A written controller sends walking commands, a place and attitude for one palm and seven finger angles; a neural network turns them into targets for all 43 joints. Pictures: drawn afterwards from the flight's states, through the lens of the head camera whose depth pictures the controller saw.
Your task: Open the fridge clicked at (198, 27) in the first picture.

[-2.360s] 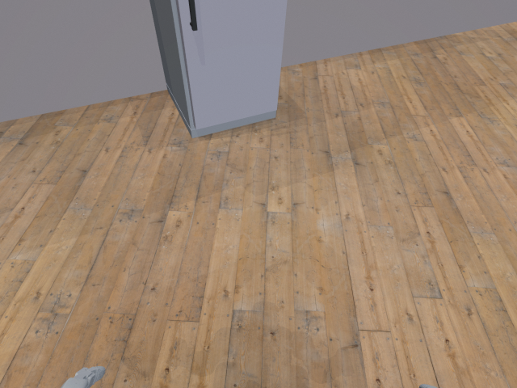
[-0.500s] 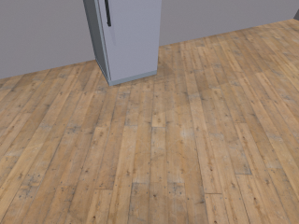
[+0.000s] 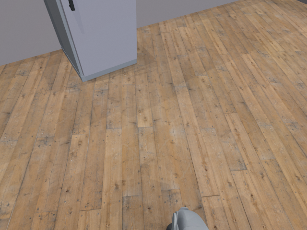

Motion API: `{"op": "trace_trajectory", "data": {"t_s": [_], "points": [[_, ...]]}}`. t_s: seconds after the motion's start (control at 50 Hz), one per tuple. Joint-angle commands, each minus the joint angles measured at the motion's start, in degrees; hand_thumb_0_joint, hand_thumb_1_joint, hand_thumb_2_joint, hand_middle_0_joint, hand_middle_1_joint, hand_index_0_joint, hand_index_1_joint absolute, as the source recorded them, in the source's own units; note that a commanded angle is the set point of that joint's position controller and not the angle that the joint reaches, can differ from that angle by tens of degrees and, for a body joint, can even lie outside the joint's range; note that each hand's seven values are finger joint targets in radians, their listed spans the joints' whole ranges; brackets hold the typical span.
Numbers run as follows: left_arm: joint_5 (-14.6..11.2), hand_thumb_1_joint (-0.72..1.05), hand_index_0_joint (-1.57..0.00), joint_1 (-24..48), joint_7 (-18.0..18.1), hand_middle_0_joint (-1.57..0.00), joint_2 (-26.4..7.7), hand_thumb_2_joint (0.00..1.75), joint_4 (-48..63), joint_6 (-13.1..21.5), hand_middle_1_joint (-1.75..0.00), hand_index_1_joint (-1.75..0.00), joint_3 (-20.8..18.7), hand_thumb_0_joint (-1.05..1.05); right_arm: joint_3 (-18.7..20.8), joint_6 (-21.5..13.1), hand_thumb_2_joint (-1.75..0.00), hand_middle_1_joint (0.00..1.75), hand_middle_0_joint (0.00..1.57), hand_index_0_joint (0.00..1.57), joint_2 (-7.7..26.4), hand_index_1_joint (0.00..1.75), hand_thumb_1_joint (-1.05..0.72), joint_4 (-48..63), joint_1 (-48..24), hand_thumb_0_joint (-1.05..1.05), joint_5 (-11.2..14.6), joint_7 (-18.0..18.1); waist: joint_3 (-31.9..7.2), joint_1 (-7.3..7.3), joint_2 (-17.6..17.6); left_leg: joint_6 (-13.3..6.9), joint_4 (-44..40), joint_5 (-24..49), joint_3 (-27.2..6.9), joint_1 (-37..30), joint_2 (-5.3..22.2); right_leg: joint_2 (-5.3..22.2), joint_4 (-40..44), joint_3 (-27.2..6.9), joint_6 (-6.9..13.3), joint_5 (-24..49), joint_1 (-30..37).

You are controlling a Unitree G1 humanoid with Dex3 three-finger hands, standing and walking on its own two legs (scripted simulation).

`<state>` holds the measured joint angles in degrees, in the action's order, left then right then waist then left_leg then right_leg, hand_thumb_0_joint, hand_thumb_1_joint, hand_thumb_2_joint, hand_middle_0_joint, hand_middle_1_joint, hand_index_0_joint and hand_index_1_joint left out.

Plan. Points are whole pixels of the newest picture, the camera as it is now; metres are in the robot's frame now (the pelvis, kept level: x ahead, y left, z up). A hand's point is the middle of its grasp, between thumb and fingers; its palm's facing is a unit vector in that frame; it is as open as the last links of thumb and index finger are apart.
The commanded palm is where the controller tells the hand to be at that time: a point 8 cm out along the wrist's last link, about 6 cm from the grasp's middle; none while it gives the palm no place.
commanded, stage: walk to a spot facing it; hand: left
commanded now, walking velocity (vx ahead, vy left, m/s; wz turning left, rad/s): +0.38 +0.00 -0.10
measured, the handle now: out of the picture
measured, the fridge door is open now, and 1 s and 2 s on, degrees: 0 0 0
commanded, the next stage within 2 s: turn to face it in 1.62 s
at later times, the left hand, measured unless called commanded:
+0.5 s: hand (92, 203) +0.22 +0.19 -0.18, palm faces +0.07 -0.99 -0.15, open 7.3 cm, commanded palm none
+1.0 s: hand (116, 111) +0.58 +0.16 -0.16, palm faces -0.16 -0.97 -0.19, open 7.4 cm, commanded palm none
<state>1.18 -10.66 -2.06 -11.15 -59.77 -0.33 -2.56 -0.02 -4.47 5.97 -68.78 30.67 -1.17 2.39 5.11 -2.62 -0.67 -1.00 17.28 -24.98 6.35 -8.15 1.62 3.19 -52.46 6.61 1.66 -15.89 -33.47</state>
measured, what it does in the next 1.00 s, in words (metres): walks ahead: right foot, then left foot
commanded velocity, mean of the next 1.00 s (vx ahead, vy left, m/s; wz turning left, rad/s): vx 0.38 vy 0.00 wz -0.11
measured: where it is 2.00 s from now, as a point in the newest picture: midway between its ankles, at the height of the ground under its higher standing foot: (153, 135)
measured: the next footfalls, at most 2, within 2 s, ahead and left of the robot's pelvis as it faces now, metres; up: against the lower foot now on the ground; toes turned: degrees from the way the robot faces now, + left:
right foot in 0.12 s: +0.22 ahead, -0.11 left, +0.00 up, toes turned -9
left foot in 0.52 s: +0.36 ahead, +0.14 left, +0.00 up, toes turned +10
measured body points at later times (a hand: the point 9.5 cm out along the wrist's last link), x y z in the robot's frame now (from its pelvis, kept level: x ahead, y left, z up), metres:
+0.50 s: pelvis +0.24 +0.01 +0.00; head +0.24 +0.04 +0.45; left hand +0.22 +0.24 -0.17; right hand +0.32 -0.23 -0.13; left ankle +0.32 +0.14 -0.72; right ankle +0.19 -0.11 -0.73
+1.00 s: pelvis +0.46 +0.00 +0.00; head +0.49 -0.02 +0.44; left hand +0.59 +0.21 -0.15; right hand +0.31 -0.17 -0.15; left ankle +0.33 +0.13 -0.73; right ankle +0.57 -0.12 -0.72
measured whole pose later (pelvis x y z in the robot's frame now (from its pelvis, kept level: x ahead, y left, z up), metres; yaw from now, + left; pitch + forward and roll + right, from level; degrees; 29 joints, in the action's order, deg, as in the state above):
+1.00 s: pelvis +0.46 +0.00 +0.00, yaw -7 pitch +0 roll +1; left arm 1.8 -7.4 -1.8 -9.7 -58.5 1.1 -3.7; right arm 2.4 -3.4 6.3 -67.9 27.9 -1.5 0.9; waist 4.3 -3.5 0.5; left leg 3.6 22.8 -25.1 16.9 -4.8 5.7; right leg 4.4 -35.5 8.4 1.7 -10.8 -27.4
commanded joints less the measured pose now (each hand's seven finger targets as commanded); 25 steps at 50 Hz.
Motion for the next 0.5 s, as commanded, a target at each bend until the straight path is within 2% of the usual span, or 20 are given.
{"op": "trace_trajectory", "data": {"t_s": [0.0, 0.02, 0.04, 0.06, 0.08, 0.1, 0.12, 0.14, 0.16, 0.18, 0.2, 0.22, 0.26, 0.3, 0.34, 0.38, 0.42, 0.44, 0.46, 0.48], "points": [[-0.3, 0.90, -0.20, 0.5, 0.2, -0.20, -0.7, 0.90, 4.8, 2.0, -0.30, -0.30, 0.1, 0.00, 2.1, -1.2, -0.90, 0.30, 0.20, 0.20, 11.8, 0.30, -0.90, 1.1, 0.4, 0.00, 0.7, 0.6, 2.3, 4.57, 9.4, -5.7, 0.4, 61.9, -0.5, 8.6, 11.4, -4.4, 11.9, 4.4, 2.7, 6.3, 13.1], [-0.1, 0.90, -0.20, -3.8, 0.6, -0.20, -1.7, 0.90, 3.5, 2.1, -0.30, -0.30, -0.2, 0.00, 2.6, -1.1, -0.90, 0.30, 0.20, 0.20, 12.6, 0.30, -0.90, 1.0, 0.1, 0.00, 0.7, 0.5, -1.9, 6.44, 8.6, -5.2, 5.6, 65.9, 0.0, 6.6, 11.3, -5.4, 13.6, 4.4, 3.4, 7.2, 17.6], [0.3, 0.90, -0.20, -8.6, 0.9, -0.20, -2.6, 0.90, 1.9, 2.4, -0.30, -0.30, -0.7, 0.00, 2.8, -0.9, -0.90, 0.30, 0.20, 0.20, 12.9, 0.30, -0.90, 1.1, -0.2, 0.00, 0.9, 0.4, -4.8, 8.27, 8.2, -4.3, 12.5, 65.5, 0.8, 8.0, 10.7, -6.1, 16.0, 4.6, 3.9, 9.0, 24.6], [0.6, 0.90, -0.20, -15.5, 1.2, -0.20, -4.5, 0.90, -0.3, 2.7, -0.30, -0.30, -1.5, 0.00, 3.0, -0.9, -0.90, 0.30, 0.20, 0.20, 12.9, 0.30, -0.90, 1.7, -1.6, 0.00, 0.9, 0.1, -7.4, 11.82, 7.1, -3.0, 22.3, 59.3, 1.6, 12.9, 9.4, -5.6, 19.3, 3.5, 4.5, 11.5, 34.4], [1.0, 0.90, -0.20, -20.5, 1.9, -0.20, -8.9, 0.90, -1.7, 3.4, -0.30, -0.30, -2.6, 0.00, 2.7, -0.8, -0.90, 0.30, 0.20, 0.20, 9.9, 0.30, -0.90, 1.9, -0.3, 0.00, 1.4, -0.6, -10.8, 13.40, -0.3, -1.7, 38.7, 39.2, 0.8, 24.6, 6.8, 4.0, 21.3, -6.9, 8.1, 11.5, 45.4], [0.6, 0.90, -0.20, -22.0, 2.5, -0.20, -13.0, 0.90, -1.8, 3.6, -0.30, -0.30, -3.6, 0.00, 2.4, -0.8, -0.90, 0.30, 0.20, 0.20, 6.0, 0.30, -0.90, 2.9, 3.5, 0.00, 1.8, -0.7, -16.6, 10.91, -11.0, 0.0, 58.7, -3.6, -0.5, 36.1, -0.6, 20.3, 27.4, -32.7, 15.0, 9.7, 50.3], [-0.7, 0.90, -0.20, -19.1, 2.8, -0.20, -13.6, 0.90, -0.9, 3.3, -0.30, -0.30, -4.0, 0.00, 2.5, -0.3, -0.90, 0.30, 0.20, 0.20, 6.7, 0.30, -0.90, 4.9, -0.3, 0.00, 1.8, -0.6, -13.7, 10.35, -5.6, -2.0, 66.8, -5.2, -6.3, 38.9, 0.8, 24.0, 35.9, -39.7, 17.6, 0.2, 44.3], [-0.7, 0.90, -0.20, -13.7, 2.9, -0.20, -12.0, 0.90, 0.2, 3.2, -0.30, -0.30, -3.6, 0.00, 2.8, 0.0, -0.90, 0.30, 0.20, 0.20, 5.8, 0.30, -0.90, 5.6, -4.0, 0.00, 1.6, -1.2, -6.4, 8.63, -3.1, -2.2, 67.6, 0.1, -7.2, 41.5, 3.9, 22.3, 39.3, -34.4, 15.6, -9.6, 36.1], [-0.6, 0.90, -0.20, -10.1, 3.0, -0.20, -9.4, 0.90, 1.2, 3.4, -0.30, -0.30, -2.7, 0.00, 2.8, 0.1, -0.90, 0.30, 0.20, 0.20, 5.7, 0.30, -0.90, 6.3, -6.1, 0.00, 0.9, -1.5, -2.5, 6.94, -1.2, -1.8, 65.5, 3.5, -7.6, 41.9, 5.9, 20.3, 39.9, -30.5, 13.4, -9.2, 27.5], [-0.5, 0.90, -0.20, -6.7, 3.1, -0.20, -7.1, 0.90, 1.5, 3.8, -0.30, -0.30, -1.8, 0.00, 2.8, 0.9, -0.90, 0.30, 0.20, 0.20, 5.1, 0.30, -0.90, 6.3, -6.3, 0.00, 0.4, -1.6, 0.2, 4.31, 0.5, -1.4, 62.4, 4.8, -7.9, 39.0, 7.4, 18.5, 40.4, -24.9, 11.4, -8.2, 19.2], [-0.2, 0.90, -0.20, -4.8, 3.2, -0.20, -5.5, 0.90, 1.7, 4.1, -0.30, -0.30, -1.2, 0.00, 2.7, 1.8, -0.90, 0.30, 0.20, 0.20, 4.1, 0.30, -0.90, 6.1, -5.2, 0.00, -0.1, -1.7, 0.9, 2.52, 1.1, -1.0, 59.6, 5.4, -7.7, 36.3, 8.0, 16.8, 41.2, -20.9, 10.2, -6.1, 14.3], [0.1, 0.90, -0.20, -3.7, 3.3, -0.20, -5.1, 0.90, 1.7, 4.4, -0.30, -0.30, -1.0, 0.00, 2.7, 2.3, -0.90, 0.30, 0.20, 0.20, 3.3, 0.30, -0.90, 5.6, -3.1, 0.00, -0.2, -1.8, 0.1, 0.69, 1.5, -0.5, 56.6, 5.3, -7.4, 34.4, 8.3, 15.5, 41.5, -17.2, 9.4, -4.7, 12.1], [0.3, 0.90, -0.20, -3.1, 3.1, -0.20, -5.1, 0.90, 1.8, 4.5, -0.30, -0.30, -1.1, 0.00, 2.9, 3.4, -0.90, 0.30, 0.20, 0.20, 2.7, 0.30, -0.90, 6.1, -2.1, 0.00, -0.3, -2.1, -0.2, -1.13, -1.9, 1.0, 49.0, 6.6, -5.0, 33.0, 8.6, 13.0, 42.4, -10.5, 8.2, -2.8, 8.7], [0.3, 0.90, -0.20, -3.2, 2.8, -0.20, -4.7, 0.90, 1.6, 4.6, -0.30, -0.30, -1.2, 0.00, 3.0, 3.6, -0.90, 0.30, 0.20, 0.20, 2.7, 0.30, -0.90, 8.2, -5.7, 0.00, -0.2, -2.7, 1.5, -0.94, -4.9, 2.1, 41.0, 10.1, -3.4, 31.9, 9.1, 11.3, 43.8, -8.3, 8.0, -4.3, 6.3], [0.4, 0.90, -0.20, -4.2, 2.6, -0.20, -6.0, 0.90, 1.2, 4.8, -0.30, -0.30, -1.5, 0.00, 3.0, 3.0, -0.90, 0.30, 0.20, 0.20, 2.8, 0.30, -0.90, 9.8, -9.0, 0.00, 0.0, -3.4, 1.1, -0.08, -5.2, 2.4, 32.8, 12.4, -2.3, 30.5, 8.7, 10.4, 42.8, -7.2, 7.7, -5.6, 7.8], [0.4, 0.90, -0.20, -6.9, 2.3, -0.20, -6.4, 0.90, 0.4, 4.7, -0.30, -0.30, -1.5, 0.00, 3.3, 2.4, -0.90, 0.30, 0.20, 0.20, 3.4, 0.30, -0.90, 11.3, -13.6, 0.00, -0.2, -3.8, 1.7, 1.86, -6.0, 2.4, 27.7, 13.3, -0.6, 31.2, 7.2, 10.3, 42.0, -8.0, 7.4, -6.5, 11.4], [0.5, 0.90, -0.20, -8.6, 2.3, -0.20, -6.9, 0.90, 0.0, 4.5, -0.30, -0.30, -1.8, 0.00, 3.5, 1.6, -0.90, 0.30, 0.20, 0.20, 4.5, 0.30, -0.90, 12.5, -16.3, 0.00, -0.1, -4.0, 1.4, 2.63, -4.5, 2.0, 23.3, 12.0, 0.2, 30.1, 6.6, 11.5, 39.9, -9.3, 7.4, -5.8, 14.8], [0.5, 0.90, -0.20, -8.6, 2.3, -0.20, -7.5, 0.90, 0.0, 4.4, -0.30, -0.30, -1.9, 0.00, 3.6, 1.3, -0.90, 0.30, 0.20, 0.20, 5.2, 0.30, -0.90, 12.6, -15.7, 0.00, -0.1, -4.0, 1.1, 1.99, -4.1, 2.0, 20.9, 11.9, 1.1, 28.2, 5.9, 11.3, 38.3, -8.9, 7.1, -5.3, 15.9], [0.4, 0.90, -0.20, -8.9, 2.3, -0.20, -7.3, 0.90, 0.1, 4.3, -0.30, -0.30, -2.0, 0.00, 3.8, 1.0, -0.90, 0.30, 0.20, 0.20, 6.0, 0.30, -0.90, 12.0, -14.4, 0.00, -0.2, -3.9, 0.5, 1.27, -1.5, 2.1, 17.7, 12.3, 2.4, 23.9, 4.9, 10.7, 35.5, -8.1, 6.4, -4.0, 15.5], [0.2, 0.90, -0.20, -9.1, 2.1, -0.20, -7.0, 0.90, 0.1, 4.1, -0.30, -0.30, -2.0, 0.00, 4.1, 0.6, -0.90, 0.30, 0.20, 0.20, 7.4, 0.30, -0.90, 10.7, -10.6, 0.00, -0.3, -3.6, -1.4, -0.40, 1.5, 2.0, 14.1, 11.6, 3.3, 17.2, 3.7, 8.2, 29.2, -5.5, 5.3, -1.0, 14.4]]}}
